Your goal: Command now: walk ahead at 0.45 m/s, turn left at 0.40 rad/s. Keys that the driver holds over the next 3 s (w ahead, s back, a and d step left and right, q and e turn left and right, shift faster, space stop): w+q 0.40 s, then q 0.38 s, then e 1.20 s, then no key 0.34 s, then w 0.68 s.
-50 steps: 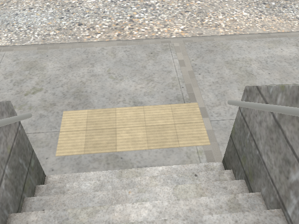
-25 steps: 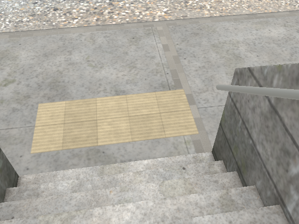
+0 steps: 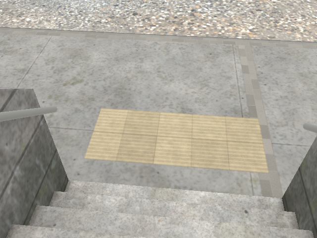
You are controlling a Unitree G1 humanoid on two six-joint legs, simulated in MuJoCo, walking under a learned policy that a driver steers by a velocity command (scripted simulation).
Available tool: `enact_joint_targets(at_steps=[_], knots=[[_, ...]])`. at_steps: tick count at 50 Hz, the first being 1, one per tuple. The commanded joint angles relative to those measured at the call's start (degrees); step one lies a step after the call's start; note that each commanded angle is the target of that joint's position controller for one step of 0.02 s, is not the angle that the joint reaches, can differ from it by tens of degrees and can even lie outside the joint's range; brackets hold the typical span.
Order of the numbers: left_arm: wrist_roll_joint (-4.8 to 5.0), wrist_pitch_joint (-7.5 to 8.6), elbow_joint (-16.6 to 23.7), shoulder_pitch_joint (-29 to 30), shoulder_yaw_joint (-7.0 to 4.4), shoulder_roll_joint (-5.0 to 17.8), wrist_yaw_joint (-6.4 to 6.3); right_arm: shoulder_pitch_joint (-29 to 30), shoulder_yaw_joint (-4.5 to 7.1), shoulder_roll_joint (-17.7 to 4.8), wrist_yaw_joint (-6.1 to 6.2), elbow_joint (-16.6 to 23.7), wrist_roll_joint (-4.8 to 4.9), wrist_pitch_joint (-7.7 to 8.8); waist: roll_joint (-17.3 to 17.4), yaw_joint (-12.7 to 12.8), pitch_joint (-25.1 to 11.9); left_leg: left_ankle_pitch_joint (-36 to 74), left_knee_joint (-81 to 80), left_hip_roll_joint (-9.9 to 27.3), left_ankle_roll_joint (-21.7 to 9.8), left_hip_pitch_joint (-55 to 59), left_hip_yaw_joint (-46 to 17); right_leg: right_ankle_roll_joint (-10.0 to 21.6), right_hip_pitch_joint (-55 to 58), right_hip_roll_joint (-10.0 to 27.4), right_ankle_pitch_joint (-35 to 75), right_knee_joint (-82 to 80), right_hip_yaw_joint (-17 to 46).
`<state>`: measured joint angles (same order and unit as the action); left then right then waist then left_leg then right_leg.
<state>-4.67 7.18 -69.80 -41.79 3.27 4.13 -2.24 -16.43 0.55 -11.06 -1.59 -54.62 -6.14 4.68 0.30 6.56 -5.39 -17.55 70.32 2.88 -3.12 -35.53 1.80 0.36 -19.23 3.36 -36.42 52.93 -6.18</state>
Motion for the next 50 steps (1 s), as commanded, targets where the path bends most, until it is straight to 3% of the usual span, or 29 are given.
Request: enact_joint_targets(at_steps=[1,2,3,4,5,7,8,11,14,15,17,18,20,22,23,25,27,29,32,35,38,41,44,45,46,47,48,49,50], knots=[[0.94,-0.42,5.6,5.4,-3.88,13.6,0.65,-7.0,2.48,-4.3,0.74,1.1,0.93,2.94,-3.8,-8.0,5.3,-5.5,-11.8,-4.4,-1.1,15.4,6.4,10.0,-9.2,10.8,40.0,0.6,10.1],[0.18,-0.61,11.0,18.8,-6.18,19.1,2.71,-29.2,4.79,-8.3,0.95,-6.3,2.03,4.0,8.9,-20.3,2.7,7.0,-22.7,-7.3,-4.2,38.2,8.9,7.9,-26.0,2.6,39.0,21.9,-0.1],[-2.11,-0.35,17.8,25.8,-5.74,13.6,5.69,-42.4,5.17,-15.0,1.36,-10.4,1.74,5.92,23.7,-23.5,0.0,11.9,-36.2,4.0,-14.1,48.1,-21.2,5.9,-42.4,-9.1,-2.8,39.5,0.2],[0.35,0.22,22.8,30.8,-4.72,7.7,6.06,-39.7,4.12,-12.9,-0.03,-9.0,1.97,7.11,5.3,-19.7,7.1,20.4,-35.5,10.6,-17.7,46.1,-36.3,6.7,-52.7,-10.0,-2.5,34.9,11.4],[1.39,0.58,25.3,35.5,-4.42,7.6,6.0,-32.6,3.39,-9.1,-0.96,-7.6,2.4,6.85,3.1,-18.0,14.3,9.4,-34.0,14.7,-20.2,38.6,-47.4,5.9,-60.3,-7.7,0.5,26.2,16.6],[-0.86,0.02,21.7,29.6,-4.26,8.7,4.13,-14.4,1.46,-3.9,-1.99,-3.1,2.31,4.39,3.6,-7.4,13.3,1.6,-28.1,12.5,-18.7,18.8,-39.8,4.8,-49.5,-1.8,13.1,23.4,15.1],[-4.49,-0.44,17.4,22.7,-2.33,5.2,3.88,-3.4,-1.55,4.9,-0.44,2.3,2.23,2.97,-2.2,-5.1,12.7,-3.4,-19.9,6.1,-13.4,2.5,-24.5,3.3,-37.3,1.6,38.0,9.2,16.0],[0.21,-1.43,17.4,17.4,-1.95,3.6,5.18,3.0,-2.06,-1.0,0.77,6.7,0.49,4.17,0.2,0.6,9.5,-23.0,-18.0,-7.3,-5.4,-41.6,-2.1,-1.3,21.7,-0.1,75.3,1.0,3.6],[-3.45,-2.05,20.6,9.3,-4.09,11.9,4.87,0.7,-0.79,-8.4,-0.22,7.5,2.27,6.41,-4.9,6.5,12.1,-20.3,-3.4,-6.1,-7.3,-42.6,-13.4,-2.3,36.2,-4.1,49.8,5.7,-0.1],[-2.27,-2.75,18.8,4.6,-5.31,15.2,5.0,-0.8,0.3,-11.8,-0.55,7.0,3.23,5.71,-9.6,8.7,14.2,-24.4,5.0,-6.2,-7.1,-28.5,-15.6,-1.3,32.7,-5.4,36.4,-21.3,-0.5],[-1.6,-3.66,14.2,5.0,-7.51,21.7,6.06,-13.8,0.02,-9.6,-5.86,2.2,2.09,2.7,-1.2,0.6,9.6,-3.2,25.5,-8.1,-9.1,-7.5,-25.2,8.4,31.4,4.7,42.7,-37.0,11.1],[-2.11,-3.42,14.5,4.9,-7.62,26.0,6.49,-28.7,-0.9,0.2,-7.34,-0.1,3.37,2.94,-12.0,-7.2,-8.9,-25.7,50.4,-10.6,-5.6,-23.2,-15.9,22.4,51.8,16.2,93.5,-7.7,17.9],[-3.78,-2.85,15.6,9.6,-9.15,23.9,6.6,-18.2,-0.09,-4.7,-5.45,6.9,4.69,1.42,-7.7,-0.7,-1.6,-18.2,61.3,-7.2,0.2,-54.5,-15.0,27.5,47.7,27.6,78.4,-14.3,38.9],[-3.58,-1.99,15.1,14.9,-3.7,6.1,4.62,-4.5,-1.78,-1.5,-3.0,9.5,2.66,-0.11,7.1,-3.9,7.8,3.7,30.5,1.4,2.0,-53.7,-16.3,17.0,27.3,19.2,64.2,-19.2,24.0],[-2.58,-1.51,14.2,17.7,-2.35,2.8,3.2,-7.3,-1.93,-0.5,-3.61,6.9,3.52,-0.46,3.9,-8.0,14.3,9.7,19.3,5.4,1.2,-39.7,-12.4,13.8,7.5,16.7,61.2,-24.3,17.7],[0.2,0.69,13.0,18.8,-1.62,4.3,2.27,-9.5,-1.77,0.5,-6.8,2.0,2.57,-1.57,-4.6,-9.5,11.7,31.8,6.0,3.9,1.0,-7.0,-2.9,13.4,-21.0,8.2,53.8,-24.2,4.9],[-1.56,1.2,13.6,22.6,-2.58,13.0,2.46,-16.4,-1.34,-1.3,-9.43,-0.9,2.14,-1.11,-0.9,-13.1,8.7,33.0,15.9,-0.3,2.0,4.5,-1.6,11.5,-29.5,7.9,49.5,-18.7,3.6],[0.31,2.21,12.2,16.9,-2.64,14.3,-0.67,0.9,-0.51,-6.9,-6.8,7.5,0.36,-1.07,-1.3,-5.0,8.6,33.9,-4.2,4.5,1.9,-27.5,-9.8,11.7,5.9,14.1,45.1,-15.0,10.0],[-1.85,1.17,4.8,-4.8,-0.71,6.0,-4.28,8.9,-3.44,0.9,-3.4,9.4,-0.33,-1.39,-2.9,2.8,12.2,45.7,-24.8,7.8,3.2,-48.4,-12.0,11.3,29.6,18.8,41.5,-8.6,17.9],[-3.27,0.25,8.6,6.3,0.2,6.4,0.23,8.7,-3.03,-1.2,-4.3,9.2,-0.28,-4.47,-5.0,-3.1,15.0,55.5,-25.8,3.7,1.4,2.2,1.5,10.2,-16.5,12.5,14.8,-16.7,6.1],[-1.47,1.23,8.5,9.1,-2.62,14.8,0.66,16.5,-1.5,-5.3,-5.11,10.7,-0.33,-4.71,-0.4,-1.1,20.2,43.9,-41.4,4.8,-0.3,-1.6,0.2,7.4,-2.4,16.3,15.1,-12.4,7.0],[-2.27,-2.69,4.7,5.1,-3.63,15.0,-0.23,16.2,-2.1,-3.0,-3.57,6.8,-0.63,-4.01,-2.5,1.5,18.8,44.3,-57.3,5.9,-1.5,1.5,-2.3,5.9,11.9,18.5,19.5,-4.3,11.3],[-3.05,-6.76,4.4,2.0,-4.31,12.8,7.13,-20.3,5.29,-16.3,-1.39,-7.3,-0.12,-2.39,9.4,-10.0,-5.1,66.6,-52.3,6.5,-5.3,65.2,1.8,-3.1,-10.3,2.9,0.8,36.1,-1.2],[-0.15,-6.81,7.1,3.9,-4.75,9.9,9.43,-26.9,5.85,-19.4,-1.41,-8.3,0.14,-2.78,13.8,-11.7,-16.6,86.3,-33.7,13.1,-11.3,82.4,-3.2,-4.4,-22.9,-1.9,-17.8,57.0,0.9],[2.19,-5.92,11.6,11.5,-5.53,12.0,10.11,-23.9,5.47,-18.7,-1.73,-6.9,0.1,-2.8,9.2,-12.8,-16.3,88.1,-33.2,17.7,-11.4,78.9,-5.2,-4.6,-29.9,-1.7,-16.2,59.0,2.7],[9.37,-6.95,10.8,8.6,-5.16,9.3,2.5,-14.5,3.51,-12.9,0.37,-4.3,9.59,-4.24,-2.2,-7.0,-8.4,91.5,-34.7,26.9,-10.1,66.3,-8.4,-2.0,-36.2,-1.3,-17.6,52.3,5.5],[5.84,-8.69,10.0,13.9,-4.14,7.5,0.14,-7.8,2.56,-9.4,1.55,-1.0,10.34,-4.64,-4.9,-7.8,-3.2,75.8,-41.2,22.1,-7.8,50.5,-6.5,-1.1,-28.9,-0.5,-12.0,50.3,5.3],[3.91,-4.6,13.0,6.0,-1.47,3.0,5.8,-5.2,2.41,-17.4,-4.95,-3.8,2.17,-2.62,19.2,0.3,-6.8,59.3,-42.8,22.6,-3.7,40.9,-8.1,-2.8,-25.4,5.2,-6.3,55.3,9.7],[5.51,-2.56,8.8,0.6,-3.86,7.0,6.98,-7.1,1.59,-12.0,-6.33,-3.4,0.89,-1.05,6.5,0.5,4.6,54.2,-45.7,21.0,-3.9,23.3,-3.4,-3.0,-22.3,4.4,4.8,47.9,9.3]])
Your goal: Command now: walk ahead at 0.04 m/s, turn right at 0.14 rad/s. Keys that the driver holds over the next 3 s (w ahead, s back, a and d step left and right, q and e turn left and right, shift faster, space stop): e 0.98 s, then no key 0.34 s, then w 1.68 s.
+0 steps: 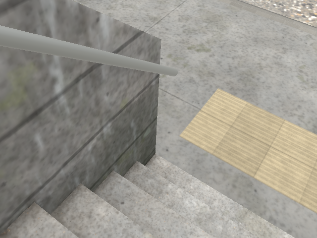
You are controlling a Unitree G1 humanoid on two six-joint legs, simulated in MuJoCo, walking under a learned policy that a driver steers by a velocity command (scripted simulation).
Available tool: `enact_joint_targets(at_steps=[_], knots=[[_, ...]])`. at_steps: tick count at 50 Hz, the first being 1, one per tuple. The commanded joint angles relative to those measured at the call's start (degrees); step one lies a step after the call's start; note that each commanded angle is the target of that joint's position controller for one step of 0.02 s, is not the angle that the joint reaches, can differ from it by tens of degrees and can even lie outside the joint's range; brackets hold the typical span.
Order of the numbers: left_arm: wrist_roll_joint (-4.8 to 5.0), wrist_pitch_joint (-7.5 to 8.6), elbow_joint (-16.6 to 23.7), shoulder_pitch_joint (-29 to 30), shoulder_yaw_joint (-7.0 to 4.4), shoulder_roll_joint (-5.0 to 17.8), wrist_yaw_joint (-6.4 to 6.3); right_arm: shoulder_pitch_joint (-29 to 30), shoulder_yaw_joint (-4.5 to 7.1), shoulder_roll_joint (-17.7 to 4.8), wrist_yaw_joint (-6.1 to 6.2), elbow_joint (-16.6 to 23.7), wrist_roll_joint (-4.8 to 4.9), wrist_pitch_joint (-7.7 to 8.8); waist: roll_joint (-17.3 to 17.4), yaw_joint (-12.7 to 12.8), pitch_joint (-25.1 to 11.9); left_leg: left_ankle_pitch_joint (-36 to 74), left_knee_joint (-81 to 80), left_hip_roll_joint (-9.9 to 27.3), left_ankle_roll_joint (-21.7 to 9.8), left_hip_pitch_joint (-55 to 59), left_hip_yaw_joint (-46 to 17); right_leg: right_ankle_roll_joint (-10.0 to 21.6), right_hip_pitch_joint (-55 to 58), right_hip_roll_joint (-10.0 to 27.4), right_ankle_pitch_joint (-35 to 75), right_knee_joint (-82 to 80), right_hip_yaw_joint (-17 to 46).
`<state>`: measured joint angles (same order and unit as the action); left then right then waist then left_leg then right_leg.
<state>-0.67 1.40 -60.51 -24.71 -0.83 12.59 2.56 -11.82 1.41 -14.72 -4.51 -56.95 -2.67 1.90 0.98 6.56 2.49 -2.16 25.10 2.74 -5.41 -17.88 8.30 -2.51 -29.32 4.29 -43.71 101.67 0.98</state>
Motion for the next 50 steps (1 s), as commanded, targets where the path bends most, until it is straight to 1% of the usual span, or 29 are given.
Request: enact_joint_targets(at_steps=[1,2,3,5,7,10,13,18,19,20,22,24,27,29,30,31,32,33,35,36,37,39,40,42,44,46,48,49,50], knots=[[1.71,3.43,-1.6,-16.4,1.54,-3.5,2.7,-11.1,-0.68,-4.6,-1.95,-2.4,-3.73,2.45,3.6,0.0,-1.6,35.4,-0.8,18.2,-0.8,1.1,-5.9,0.8,-11.2,2.4,19.5,-4.8,5.0],[1.83,3.84,-3.3,-18.7,0.42,-1.5,3.23,-12.2,-1.57,-2.5,-0.91,-2.9,-3.61,3.28,-1.6,-0.3,-1.0,25.9,-1.4,15.8,1.4,-4.0,-2.5,1.3,-9.3,2.1,26.0,-9.0,5.1],[1.67,4.64,-3.3,-17.4,-0.47,-0.1,3.28,-11.1,-1.53,-3.9,-0.06,-2.8,-3.17,4.76,1.6,0.4,-1.2,29.8,0.4,15.3,3.4,-5.2,-0.4,0.8,-10.6,1.3,32.9,-14.0,5.6],[0.73,3.82,-0.7,-14.3,-1.26,1.4,3.25,-3.5,-2.04,-5.3,0.67,-0.7,-2.83,4.9,4.7,1.8,-3.3,14.2,-2.4,18.7,-0.1,-11.5,-2.7,-2.6,-6.9,2.2,39.7,-18.0,6.3],[0.08,3.48,1.4,-12.8,-2.16,3.1,2.56,-5.6,-1.3,-7.4,1.5,-1.0,-4.12,4.6,2.3,0.2,-2.3,6.9,-2.2,21.0,-3.8,-12.6,-4.2,-3.0,-6.7,1.6,41.1,-15.5,5.7],[-2.18,3.17,7.7,-3.9,-2.45,4.1,-0.01,-14.7,0.55,-8.6,3.07,-1.6,-3.88,4.6,2.7,-5.9,-1.5,5.9,-3.0,26.0,-10.2,-0.6,-10.2,-0.5,-19.5,-0.1,30.3,-11.9,5.8],[-2.41,1.71,12.8,5.1,-1.44,1.1,-3.57,-20.6,0.99,-3.4,6.57,-2.9,-3.29,4.03,1.3,-10.8,-1.0,2.7,-4.3,28.0,-13.8,13.2,-14.0,1.1,-32.9,1.9,30.1,-27.8,9.8],[-3.47,-0.06,15.6,6.3,0.43,-2.7,-2.33,-19.2,0.59,-1.3,8.27,-0.1,-4.64,5.19,2.2,-8.9,-3.4,0.6,-3.6,24.1,-9.1,5.1,-4.6,1.6,-24.0,1.7,29.7,-28.8,-1.2],[-3.44,-0.06,14.3,1.9,0.28,-2.4,-1.68,-19.6,0.56,-2.1,8.19,0.0,-6.58,5.8,4.8,-6.9,-4.6,3.6,-1.4,25.1,-7.7,2.0,-4.2,1.8,-19.0,1.1,33.4,-19.7,-0.7],[-3.41,0.13,15.8,4.2,-0.11,-1.3,-1.35,-15.4,0.96,-2.4,8.57,1.9,-4.84,6.2,1.6,-6.9,-4.4,-3.5,-3.5,22.9,-6.4,0.2,0.3,2.1,-16.6,1.3,27.9,-30.7,-3.5],[-3.73,-0.01,17.2,7.6,-0.81,-1.0,-1.09,-12.3,2.63,-5.8,9.73,3.3,-4.78,6.77,3.8,-7.7,-3.5,-13.7,-3.4,21.6,-2.5,-5.1,3.6,2.8,-7.2,-1.5,26.1,-38.9,-8.7],[-3.67,-0.05,18.0,8.3,-1.82,-0.6,-1.71,-13.7,3.63,-6.0,10.17,3.0,-5.1,7.02,6.6,-8.4,-3.7,-16.3,-3.2,25.5,-1.9,-1.8,1.2,4.4,-5.6,-2.6,25.6,-44.1,-8.4],[-2.04,-0.36,19.1,12.2,-3.06,-1.6,-3.72,-18.5,5.35,-5.4,10.28,-0.5,-3.35,5.21,9.2,-10.7,-4.5,-13.2,-3.8,31.0,-1.8,9.2,-3.8,6.3,-2.0,-2.7,24.9,-64.4,-6.2],[-0.43,2.17,13.9,-1.1,-7.07,3.5,-4.31,-10.7,5.45,-4.7,9.62,2.1,-3.17,4.76,0.5,-2.1,-10.8,-16.1,15.1,23.1,2.8,-2.3,4.4,7.6,24.7,-6.7,44.7,-77.7,-6.9],[-2.33,4.13,11.3,-11.5,-8.69,10.4,-5.55,-6.5,4.15,0.6,8.46,8.0,-2.66,5.14,-12.6,1.3,-20.3,-42.9,38.5,12.0,6.9,-23.2,11.0,15.9,49.6,4.7,80.0,-73.7,9.6],[-6.0,5.2,9.1,-25.0,-9.89,15.9,-4.09,-1.7,2.0,4.2,7.63,13.9,-0.82,5.61,-8.8,5.6,-22.6,-47.6,42.2,3.3,8.0,-43.6,-3.2,26.1,62.2,18.6,78.8,-74.0,32.5],[-7.89,5.68,6.2,-28.0,-9.46,13.2,-1.46,4.8,1.14,4.7,8.2,14.5,1.96,4.69,-1.8,10.3,-5.7,-44.1,40.9,-0.9,7.7,-56.5,-13.8,26.5,56.7,20.7,74.6,-76.8,36.4],[-5.33,5.87,8.8,-17.8,-8.75,11.3,0.52,6.3,1.75,1.5,8.95,15.6,2.38,4.92,-4.8,4.7,-2.7,-38.6,41.0,0.1,7.2,-56.0,-14.4,25.9,46.7,19.1,70.3,-77.7,30.5],[-0.44,3.74,15.0,1.0,-8.04,9.3,2.6,-4.3,3.68,-5.2,9.4,10.8,-0.77,4.27,-8.5,-7.1,-3.7,-24.2,43.9,2.4,6.6,-41.7,-10.6,23.7,23.6,13.5,63.5,-76.9,15.7],[-2.56,3.42,14.8,4.1,-6.88,7.9,3.0,-14.2,2.32,-1.2,6.95,6.1,-2.21,3.15,-5.3,-10.4,-3.0,-11.6,52.2,1.4,6.2,-29.1,-11.0,19.0,7.2,8.4,60.2,-75.2,10.5],[-3.99,3.62,16.6,9.0,-5.23,5.0,2.77,-15.6,1.6,0.7,4.81,5.3,-1.67,2.82,-2.2,-12.3,-1.2,-4.9,58.6,-0.4,6.1,-23.0,-8.7,16.3,-4.8,5.3,58.7,-73.7,8.3],[-3.8,4.37,16.1,9.4,-3.27,4.3,1.21,-13.2,1.08,-0.5,1.91,8.1,-0.46,3.1,-3.4,-11.5,-1.7,-0.9,63.0,-0.7,6.7,-19.0,-8.4,18.1,-14.0,4.6,50.7,-73.1,8.0],[-3.9,4.73,12.6,6.1,-2.13,1.7,0.15,-9.5,1.19,-1.9,1.59,9.7,-1.38,3.17,-4.9,-9.7,-0.3,4.7,60.8,0.8,6.6,-24.7,-12.0,17.1,-11.7,3.4,41.8,-72.2,10.8],[-4.4,5.59,7.4,-2.2,-1.75,2.8,-1.56,-6.0,0.46,-2.3,1.74,11.9,-2.38,2.46,-6.6,-6.0,-1.3,5.3,57.9,1.5,7.2,-34.5,-13.6,17.8,-1.3,4.5,39.1,-67.2,17.4],[-4.8,5.71,9.1,0.8,-2.12,8.1,-0.37,-5.2,0.5,-3.5,2.69,13.4,-0.91,2.78,-6.5,-8.7,-3.3,-8.1,63.2,-1.6,8.4,-22.1,-6.4,17.2,-9.5,3.1,47.0,-65.1,17.9],[-4.57,5.87,10.6,2.2,-2.07,9.8,-0.62,-1.5,0.52,-4.9,4.27,16.3,-1.7,2.38,-7.9,-8.0,-5.1,-16.5,65.6,-3.0,9.8,-22.1,-7.2,17.9,-5.1,4.6,54.9,-62.1,22.7],[-3.4,6.27,10.6,-2.6,-2.53,10.2,-1.74,3.9,-0.41,-3.4,5.56,20.0,-1.59,0.94,-6.0,-3.1,-8.1,-21.3,55.7,-2.4,11.9,-33.8,-11.8,20.2,13.7,9.4,64.1,-57.8,32.0],[0.84,5.5,9.5,-7.3,-3.31,9.1,-2.75,15.2,-1.71,0.0,6.14,23.0,0.68,-0.51,-3.9,2.7,-3.9,-34.8,25.5,-0.9,13.3,-42.8,-15.1,21.0,24.1,9.1,57.7,-61.5,36.4],[0.61,4.99,8.6,-9.3,-3.58,9.7,-2.7,14.3,-2.56,2.4,6.33,21.6,1.91,-0.9,-8.3,3.4,-5.4,-37.9,24.1,-3.3,13.5,-37.4,-12.8,22.0,22.5,7.4,49.5,-64.7,37.7]])
Over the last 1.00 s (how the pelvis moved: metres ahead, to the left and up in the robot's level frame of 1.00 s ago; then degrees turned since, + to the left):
0.34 0.23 -0.33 29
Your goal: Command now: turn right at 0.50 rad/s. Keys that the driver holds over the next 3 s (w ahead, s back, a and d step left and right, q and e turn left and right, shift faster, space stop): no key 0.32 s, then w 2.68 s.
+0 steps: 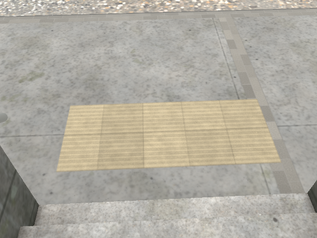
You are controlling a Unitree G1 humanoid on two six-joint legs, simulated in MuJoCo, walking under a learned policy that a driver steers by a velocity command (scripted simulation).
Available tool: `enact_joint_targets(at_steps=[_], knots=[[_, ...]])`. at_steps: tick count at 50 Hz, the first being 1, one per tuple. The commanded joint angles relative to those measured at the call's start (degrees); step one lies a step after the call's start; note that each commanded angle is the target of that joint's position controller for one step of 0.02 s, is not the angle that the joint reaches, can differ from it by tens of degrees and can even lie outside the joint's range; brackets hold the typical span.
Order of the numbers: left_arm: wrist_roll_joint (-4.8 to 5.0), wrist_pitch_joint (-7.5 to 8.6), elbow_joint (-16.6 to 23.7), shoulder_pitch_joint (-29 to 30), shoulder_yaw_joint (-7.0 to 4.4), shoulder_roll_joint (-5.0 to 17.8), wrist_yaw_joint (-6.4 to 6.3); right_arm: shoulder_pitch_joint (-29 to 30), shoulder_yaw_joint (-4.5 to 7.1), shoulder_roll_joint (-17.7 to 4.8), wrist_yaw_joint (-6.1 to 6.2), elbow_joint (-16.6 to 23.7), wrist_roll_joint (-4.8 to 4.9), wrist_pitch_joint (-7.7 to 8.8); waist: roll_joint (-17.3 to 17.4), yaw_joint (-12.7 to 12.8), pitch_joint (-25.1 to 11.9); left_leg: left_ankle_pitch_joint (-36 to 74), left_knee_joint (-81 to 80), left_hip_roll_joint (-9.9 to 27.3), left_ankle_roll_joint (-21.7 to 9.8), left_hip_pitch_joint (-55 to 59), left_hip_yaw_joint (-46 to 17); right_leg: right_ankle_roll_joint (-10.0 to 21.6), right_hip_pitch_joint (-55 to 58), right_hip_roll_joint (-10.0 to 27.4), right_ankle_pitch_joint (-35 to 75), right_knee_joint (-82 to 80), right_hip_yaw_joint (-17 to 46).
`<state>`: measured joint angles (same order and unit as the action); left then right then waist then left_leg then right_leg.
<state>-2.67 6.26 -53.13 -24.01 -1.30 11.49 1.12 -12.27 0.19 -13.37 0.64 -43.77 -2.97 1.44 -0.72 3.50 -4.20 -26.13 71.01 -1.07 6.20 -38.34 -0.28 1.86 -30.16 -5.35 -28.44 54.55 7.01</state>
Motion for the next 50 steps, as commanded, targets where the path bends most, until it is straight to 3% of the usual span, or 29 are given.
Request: enact_joint_targets(at_steps=[1,2,3,4,5,6,7,9,10,12,14,17,20,23,25,27,28,30,31,34,36,37,39,40,41,42,44,47,50], knots=[[-0.76,-0.07,2.2,-3.5,-2.14,10.3,-0.02,-3.0,-0.82,0.3,0.69,1.6,0.42,-0.14,-12.1,-1.3,-2.4,7.5,-5.1,1.0,0.4,-0.2,-2.0,16.0,10.1,16.9,36.0,-13.7,31.1],[-0.72,-0.26,6.1,4.6,-1.7,10.0,0.84,-12.7,0.67,-1.6,0.5,-0.6,-0.45,0.32,-7.9,-7.5,-2.5,9.5,-6.7,-0.3,0.5,12.7,-0.2,16.0,-0.7,15.6,44.6,-11.6,30.1],[3.46,-1.27,6.7,3.7,-3.01,11.5,1.01,-6.0,1.38,-3.8,0.42,2.0,2.95,0.59,1.9,-7.1,-0.6,4.7,-34.9,-3.0,-2.4,15.3,1.7,16.0,-0.2,12.2,39.5,-15.4,25.4],[1.54,-1.94,7.1,-1.1,-3.65,11.2,0.93,-6.6,2.59,-9.2,1.03,1.8,2.31,1.45,6.2,-3.4,-6.2,32.4,-31.4,0.6,-11.5,31.8,-5.8,9.2,-6.1,6.7,29.1,-8.8,18.0],[1.55,-2.17,9.2,-1.1,-1.6,4.0,0.91,-13.7,4.59,-13.6,1.58,-0.5,-0.13,2.05,12.2,-6.9,-11.8,61.5,-34.5,13.1,-24.5,49.4,-21.6,0.5,-21.6,-1.4,4.4,5.5,6.9],[3.05,-2.27,13.2,8.0,-2.54,4.8,-1.14,-25.2,5.9,-14.5,0.13,-2.7,-3.9,2.18,9.3,-15.4,-4.0,64.2,-38.4,23.3,-35.1,53.9,-42.8,-4.4,-41.7,-8.5,-17.7,15.2,7.7],[2.85,-2.23,14.3,12.7,-1.96,3.1,-2.94,-27.4,6.11,-13.8,-0.82,-4.6,-5.02,1.66,1.6,-15.0,2.9,66.9,-40.0,26.6,-36.5,54.6,-46.2,-4.3,-52.5,-6.3,-12.6,20.9,12.3],[-0.09,-4.16,8.8,5.2,-1.88,5.0,-2.95,-15.8,4.13,-6.1,-3.77,-4.3,-2.4,0.4,1.4,-5.9,1.7,70.1,-39.9,20.7,-29.8,37.2,-27.9,-4.4,-43.2,-2.5,2.9,22.7,10.2],[-2.66,-5.19,4.7,-4.1,-0.29,1.9,-0.48,-8.7,2.06,0.6,-5.25,-5.4,-0.87,1.05,2.8,0.7,0.2,64.8,-37.6,14.5,-22.3,23.9,-19.2,-5.0,-28.9,1.2,13.4,28.3,7.3],[-1.13,-5.08,2.1,-10.7,0.79,1.5,5.73,8.9,0.0,-0.3,-6.56,-0.4,1.07,1.89,2.5,8.6,-2.0,47.6,-39.7,5.5,-12.8,-3.8,-9.6,-9.2,-5.8,3.9,25.8,42.2,-1.7],[1.12,-4.4,3.1,-6.8,0.44,5.1,7.65,9.3,-0.38,-4.2,-4.64,-1.4,0.68,3.2,-1.0,4.6,-0.7,34.7,-41.2,3.4,-11.7,-5.2,-3.0,-11.0,-4.0,4.6,27.6,41.9,-3.8],[0.47,-4.7,4.3,1.5,1.27,4.6,7.71,-5.4,-1.33,-5.7,-4.42,-8.8,3.86,5.87,5.0,-2.4,4.5,-2.9,-46.9,3.8,-10.0,3.2,-7.1,-13.1,2.1,9.9,15.1,2.8,-6.3],[-1.47,-3.65,6.0,8.5,-0.53,9.6,4.67,-6.1,2.02,-14.2,-5.69,-8.2,3.38,5.3,8.7,-5.2,5.5,-16.1,-49.9,10.3,-18.2,11.6,-18.4,-10.0,4.1,6.1,1.5,-8.7,-11.6],[-0.26,-1.45,3.8,5.0,-0.31,8.5,1.22,-11.5,2.47,-9.7,-3.71,-7.2,2.6,4.56,2.4,-7.4,1.5,-16.4,-46.5,13.1,-22.7,20.2,-23.7,0.0,7.9,6.9,1.6,-17.3,-7.3],[0.12,0.51,-0.3,-2.5,-0.16,6.5,0.86,-0.5,2.86,-7.9,-3.02,-2.8,1.26,4.32,-2.3,-2.3,10.8,-16.2,-35.2,3.5,-17.7,6.6,-6.7,10.1,10.8,10.2,-13.0,-29.8,4.6],[-1.72,1.24,-3.1,-17.1,-0.81,6.3,0.55,3.3,2.1,-2.5,-2.07,-1.3,-0.69,4.64,-12.7,5.0,7.0,-13.2,-12.7,-3.2,-12.6,-16.4,-2.1,21.7,32.2,21.2,-5.1,-35.2,30.8],[-2.54,1.02,-5.3,-22.5,-1.15,5.8,0.53,3.6,1.31,0.0,-1.38,-1.6,-0.59,5.0,-8.0,7.4,8.3,-10.6,-7.3,-2.3,-12.7,-26.3,-8.2,22.1,37.6,24.5,-3.3,-35.5,34.3],[-2.23,-0.13,-5.6,-16.2,-0.25,1.9,0.6,0.4,0.72,0.4,-1.15,-4.2,-1.23,5.22,0.1,2.9,6.3,1.6,-3.0,0.6,-12.3,-22.9,-7.6,17.9,30.4,20.5,2.0,-30.5,23.3],[4.45,-2.9,-2.1,-8.1,-2.93,11.9,-1.18,0.6,3.37,-5.2,-1.0,-2.5,2.14,1.05,-0.7,-3.5,8.7,3.7,-6.4,1.4,-8.4,-14.6,-2.7,13.6,24.3,20.8,23.2,-30.2,16.9],[3.44,-4.25,-0.2,-4.7,-2.1,8.1,-1.2,-4.5,2.63,-2.5,-1.19,-6.1,1.76,-3.96,-5.8,-4.6,6.1,16.2,-0.7,1.8,-6.2,3.0,0.1,10.0,7.4,17.4,26.2,-28.8,7.3],[3.38,-3.48,-1.9,-7.8,-1.84,6.0,-2.12,3.9,3.9,-4.4,-1.25,-3.4,1.09,-4.54,-4.8,-2.1,9.2,32.9,-6.3,3.5,-5.7,-5.5,-6.0,8.9,11.5,15.8,7.7,-23.6,8.2],[-4.93,-0.09,-6.0,-14.9,2.53,-6.8,-2.34,-1.3,-0.58,1.7,-4.23,-4.6,-6.62,0.16,-7.9,3.0,10.4,41.3,-12.5,8.0,-7.9,-15.6,-4.8,10.2,16.3,17.0,8.5,-21.9,4.8],[-4.59,1.39,-11.6,-25.8,3.58,-5.8,-2.86,4.2,-0.3,1.8,-5.65,-3.9,-4.97,3.19,-2.8,7.2,9.5,48.5,-22.6,9.0,-8.4,-19.4,-3.8,12.2,18.0,17.7,-0.2,-15.0,7.5],[-4.44,1.32,-9.2,-20.1,3.79,-3.9,-2.74,6.4,-0.96,1.8,-5.94,-3.7,-3.77,3.65,-3.6,5.8,9.4,58.2,-31.3,8.3,-8.8,-7.6,-1.4,10.8,6.1,14.5,-6.6,-13.9,4.1],[5.0,-0.77,-3.5,-5.7,-0.99,10.6,-2.77,14.9,2.0,-1.6,-4.38,0.4,3.28,0.93,3.6,0.4,6.0,59.1,-29.5,2.1,-5.8,15.8,1.6,8.3,-7.8,13.9,-5.3,-16.0,4.3],[5.52,-1.82,-2.2,-4.5,-1.63,13.2,-2.59,13.6,1.64,-1.7,-4.11,-0.7,4.48,-0.7,0.7,0.5,5.4,56.0,-27.5,0.6,-4.6,21.0,2.7,7.6,-10.0,14.5,-5.7,-14.8,3.1],[4.27,-2.83,-2.7,-5.9,-1.51,9.7,-2.86,9.4,1.79,-0.8,-3.66,-3.0,4.31,-2.53,-6.7,0.8,9.0,56.5,-27.1,1.3,-4.4,23.1,1.8,5.6,-8.9,14.5,-6.2,-8.1,0.2],[0.33,-4.84,-4.5,-10.6,-2.27,6.8,-5.25,7.4,3.06,-2.8,-2.18,-2.9,4.64,-2.12,-7.7,4.3,17.3,41.6,-49.4,5.6,-6.3,18.4,-1.4,6.3,3.6,14.2,5.3,2.4,0.9],[-1.27,-6.24,-7.7,-10.9,-3.07,5.8,-6.24,-20.4,6.03,-7.3,-1.4,-13.2,3.14,-1.26,2.5,-7.7,5.1,42.6,-57.1,9.7,-9.2,46.3,-2.0,8.5,-2.8,7.4,5.0,41.9,-0.4]])
Over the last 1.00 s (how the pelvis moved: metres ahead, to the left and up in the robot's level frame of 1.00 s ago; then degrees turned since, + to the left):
0.06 -0.07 -0.06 -34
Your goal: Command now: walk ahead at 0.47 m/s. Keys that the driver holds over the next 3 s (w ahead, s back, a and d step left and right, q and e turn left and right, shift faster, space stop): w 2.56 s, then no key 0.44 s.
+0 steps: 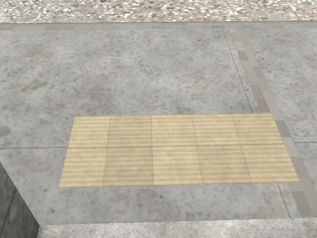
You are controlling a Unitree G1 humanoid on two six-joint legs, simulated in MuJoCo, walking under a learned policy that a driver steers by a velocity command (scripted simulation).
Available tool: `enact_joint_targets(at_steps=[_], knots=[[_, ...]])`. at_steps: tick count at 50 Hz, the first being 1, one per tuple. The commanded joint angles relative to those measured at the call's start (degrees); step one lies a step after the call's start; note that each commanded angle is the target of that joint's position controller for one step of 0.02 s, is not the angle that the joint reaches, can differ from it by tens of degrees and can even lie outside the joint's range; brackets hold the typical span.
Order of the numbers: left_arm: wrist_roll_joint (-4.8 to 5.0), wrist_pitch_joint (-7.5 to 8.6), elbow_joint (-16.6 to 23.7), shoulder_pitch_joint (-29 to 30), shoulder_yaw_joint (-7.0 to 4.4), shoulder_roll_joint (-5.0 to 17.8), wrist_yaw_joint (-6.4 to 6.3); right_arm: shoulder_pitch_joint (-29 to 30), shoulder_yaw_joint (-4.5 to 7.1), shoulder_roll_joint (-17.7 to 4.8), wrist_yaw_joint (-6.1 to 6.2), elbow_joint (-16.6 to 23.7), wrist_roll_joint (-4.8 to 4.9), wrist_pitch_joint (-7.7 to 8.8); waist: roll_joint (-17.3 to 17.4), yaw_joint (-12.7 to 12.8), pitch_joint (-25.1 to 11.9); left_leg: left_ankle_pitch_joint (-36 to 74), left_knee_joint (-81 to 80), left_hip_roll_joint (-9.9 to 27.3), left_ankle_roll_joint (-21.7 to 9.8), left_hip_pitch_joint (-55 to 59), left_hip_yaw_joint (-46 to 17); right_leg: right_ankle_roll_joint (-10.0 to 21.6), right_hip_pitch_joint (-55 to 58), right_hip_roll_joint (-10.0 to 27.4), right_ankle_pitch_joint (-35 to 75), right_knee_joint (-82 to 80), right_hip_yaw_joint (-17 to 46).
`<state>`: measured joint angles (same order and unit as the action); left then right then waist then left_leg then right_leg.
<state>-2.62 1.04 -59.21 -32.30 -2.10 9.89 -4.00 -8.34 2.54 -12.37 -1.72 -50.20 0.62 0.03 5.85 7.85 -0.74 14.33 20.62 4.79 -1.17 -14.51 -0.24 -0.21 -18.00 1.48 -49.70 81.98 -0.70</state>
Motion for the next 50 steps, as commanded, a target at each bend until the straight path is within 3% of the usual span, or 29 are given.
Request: enact_joint_targets(at_steps=[1,5,6,10,12,13,15,16,17,18,19,20,27,28,29,30,32,33,34,37,38,39,41,42,43,44,46,49,50], knots=[[0.92,-0.1,-1.4,-4.5,-1.85,1.3,0.59,-30.2,2.39,-10.0,0.07,-8.6,-0.98,0.59,6.6,-11.3,-4.3,29.1,20.9,7.5,-0.7,36.5,-2.7,8.4,-34.9,-8.8,-9.8,42.2,4.5],[1.31,-0.54,3.9,9.8,-1.79,6.4,0.76,-25.3,1.35,-7.7,0.56,-8.2,-0.44,-0.47,4.3,-11.1,2.2,-46.1,0.0,16.0,-4.5,15.0,-26.2,7.4,-54.0,-0.7,23.3,35.3,6.5],[0.92,4.1,5.6,2.5,0.93,2.7,5.57,-23.1,-0.01,-10.3,-5.27,-9.7,-12.91,3.53,-2.0,-6.7,15.3,-45.8,-1.0,18.3,-6.6,-4.0,-34.9,7.6,-55.5,1.1,39.0,41.5,15.9],[-0.64,0.25,7.4,15.4,0.16,4.3,2.53,-11.4,-3.71,1.5,0.45,-8.3,1.56,5.3,-5.9,-2.2,6.4,-22.5,8.9,3.6,-3.3,-20.6,-9.5,1.0,-36.1,-1.6,55.4,-2.6,3.4],[-0.07,-2.11,4.6,12.5,0.69,0.2,2.77,-18.6,-2.74,-3.8,1.48,-10.6,0.33,4.76,3.3,-3.2,1.5,-11.0,8.3,5.5,-5.3,-16.7,-11.9,0.5,-27.1,-1.9,61.1,-1.0,0.6],[-2.14,1.62,5.5,7.3,2.21,1.9,8.44,-25.3,-2.86,-5.0,0.81,-14.5,-10.28,8.89,6.3,-5.2,14.6,-25.2,9.4,4.5,-4.2,-16.7,-13.0,3.5,-46.3,-0.3,73.4,-2.2,13.2],[-2.93,4.54,7.6,15.9,2.26,5.2,9.77,-31.1,-3.23,-3.8,1.91,-16.8,-10.97,10.36,-2.8,-9.5,9.2,-26.9,13.2,7.8,-7.2,2.2,-19.3,5.5,-59.2,-0.4,76.5,-16.2,16.1],[-2.48,5.09,7.3,19.7,2.5,5.7,9.73,-29.2,-4.09,-1.2,2.79,-15.4,-8.51,9.89,-5.1,-9.4,6.1,-27.7,16.5,4.3,-7.3,-3.3,-13.7,6.3,-49.9,-0.9,89.2,-30.9,11.5],[1.94,2.97,8.4,25.8,0.6,5.2,5.86,-19.9,-3.11,-3.6,2.71,-12.0,4.12,6.4,-5.7,-5.6,-0.1,-33.3,15.8,2.4,-6.3,-10.4,-10.2,3.6,-23.4,-0.6,89.3,-35.2,1.4],[2.72,1.86,8.1,27.5,0.68,4.3,5.33,-20.5,-3.09,-4.2,2.79,-10.6,4.61,4.99,-4.8,-8.1,-0.1,-34.7,14.3,2.2,-6.8,-16.2,-10.5,2.8,-14.5,-1.6,90.1,-32.6,-0.8],[-4.27,2.45,6.9,23.8,3.9,1.8,9.68,-30.4,-5.76,0.1,1.96,-15.0,-8.79,6.86,6.1,-9.1,12.0,-40.6,14.9,4.1,-9.7,-22.4,-11.8,3.0,-25.9,1.3,89.5,-24.8,4.9],[0.22,0.42,6.4,27.9,0.77,3.5,6.42,-25.3,-3.06,-1.5,3.1,-11.9,1.51,4.37,-5.4,-9.3,5.4,-35.3,20.1,1.8,-8.1,-8.8,-12.1,2.8,-23.4,-0.5,84.1,-33.4,1.3],[2.71,2.05,9.1,30.5,0.86,2.6,4.94,-29.8,-2.6,0.0,5.04,-13.6,-3.34,1.63,-1.7,-16.5,10.4,-9.6,38.4,0.4,-10.5,2.6,-14.3,3.0,-15.0,0.2,74.3,-55.6,2.7],[-8.81,0.89,7.9,18.9,2.37,2.0,10.37,-33.1,-4.91,1.5,0.6,-16.4,-9.9,4.35,-4.1,-7.5,12.4,-18.1,41.5,5.9,-11.0,-3.1,-26.1,6.2,-11.2,5.3,65.8,-59.3,8.7],[2.54,1.28,3.5,17.0,-1.08,7.4,6.06,-23.4,-1.51,-3.2,3.24,-13.2,-2.8,3.08,-2.2,-10.5,5.1,-1.1,48.0,2.6,-11.0,0.6,-14.9,5.2,-2.8,0.6,68.4,-59.6,-0.7],[4.32,1.62,3.1,16.6,-0.39,6.8,4.82,-28.4,-1.12,-4.6,4.08,-12.3,-2.17,2.34,-8.4,-12.9,5.3,0.2,54.8,-1.3,-10.0,0.7,-10.3,4.7,3.8,-0.2,61.6,-74.3,-3.2],[2.7,1.04,-2.1,0.3,-2.27,10.0,4.55,-29.1,0.33,-3.3,4.06,-13.2,-2.09,1.28,-20.6,-6.1,-1.7,-55.4,93.6,-11.5,-6.3,-30.7,-1.1,12.3,41.3,11.7,94.4,-59.1,5.9],[-4.35,1.3,-1.9,-10.4,-3.16,15.9,9.18,-37.4,-3.04,0.3,-4.6,-15.3,-7.33,3.17,-21.6,-0.3,-20.4,-60.8,106.2,-11.3,-4.9,-46.5,-9.5,23.2,65.4,16.3,91.2,-42.2,10.4],[-7.72,1.42,-3.7,-9.4,-4.07,15.7,10.17,-29.2,-1.12,-2.0,-5.75,-10.2,-3.25,4.71,-10.4,1.6,-9.8,-54.7,99.1,-12.2,-5.3,-57.2,-9.6,23.4,56.3,17.1,86.1,-47.6,13.4],[4.79,0.96,0.9,10.5,0.52,2.5,4.4,-14.7,1.31,-6.6,2.64,-6.4,-3.29,2.03,-5.5,-9.5,4.0,-36.9,70.9,-3.7,0.1,-50.0,-10.0,19.0,16.0,17.9,42.8,-54.8,16.3],[4.26,1.74,2.1,14.1,2.26,0.4,3.25,-12.0,0.09,-2.4,2.6,-5.1,-2.77,0.88,-4.8,-12.8,8.8,-24.0,52.6,-3.3,2.9,-35.0,-6.1,14.8,-5.7,13.2,43.5,-57.4,9.1],[-5.2,3.87,0.2,8.6,2.58,-0.8,6.47,-17.4,-2.57,3.0,-2.06,-9.1,-6.84,2.64,-6.5,-8.4,13.5,-1.9,48.0,1.9,-3.3,-27.5,-3.0,15.9,-20.2,8.0,41.1,-59.0,2.1],[-4.85,6.64,1.5,9.4,1.99,3.7,6.9,-22.0,-3.86,6.2,-5.23,-10.0,-9.98,4.94,-9.8,-11.4,6.6,5.3,48.9,-1.1,-3.4,-13.3,0.9,16.2,-29.9,4.4,40.5,-53.5,1.2],[-4.44,7.44,-1.9,4.3,3.64,0.0,6.49,-16.8,-3.92,3.6,-5.36,-7.5,-9.82,5.06,-9.2,-9.3,7.4,10.9,43.8,3.3,-3.2,-23.1,-5.8,16.9,-22.0,7.5,39.6,-51.0,8.1],[6.56,6.66,-0.6,10.8,0.49,7.3,3.63,-12.6,-0.47,-3.3,-0.09,-4.4,-2.34,2.6,-8.7,-14.6,1.0,19.6,33.2,-0.3,-0.8,-17.5,-3.1,12.9,-15.2,7.5,34.6,-45.6,11.7],[-3.89,8.51,-1.6,4.1,4.27,0.2,4.28,-10.7,-3.79,0.0,-1.84,-6.5,-7.73,3.82,-7.1,-5.8,5.3,23.8,24.8,3.6,-0.2,-18.9,-5.6,13.1,-19.8,5.1,30.9,-43.3,5.6],[-4.93,7.46,-2.5,2.1,4.16,2.2,5.12,-8.3,-3.35,-2.0,-2.37,-4.3,-8.06,3.23,-8.7,-7.1,6.5,14.4,21.7,0.2,0.4,-10.1,-0.8,14.2,-24.7,5.7,22.1,-40.8,8.5],[5.65,3.75,0.6,3.2,0.91,9.4,2.56,1.0,-2.23,-2.4,0.75,-1.5,1.4,2.06,-4.9,-3.7,3.9,11.4,13.7,-3.7,0.8,-8.8,2.0,11.2,-10.8,6.2,32.0,-29.5,9.5],[-3.17,4.83,-2.6,-4.5,4.69,1.8,3.89,4.0,-4.01,-2.3,-1.67,0.7,-8.73,2.56,-7.0,-2.6,13.6,-2.3,-4.8,4.3,-0.9,-19.7,-7.1,12.7,-4.5,11.4,24.2,-30.9,22.5]])
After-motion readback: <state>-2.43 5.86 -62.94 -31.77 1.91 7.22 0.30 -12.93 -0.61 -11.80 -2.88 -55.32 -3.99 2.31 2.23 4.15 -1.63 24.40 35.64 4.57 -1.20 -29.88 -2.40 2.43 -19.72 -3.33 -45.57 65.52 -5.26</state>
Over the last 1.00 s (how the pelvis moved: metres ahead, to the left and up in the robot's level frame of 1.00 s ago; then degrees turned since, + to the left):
0.14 0.09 -0.10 -4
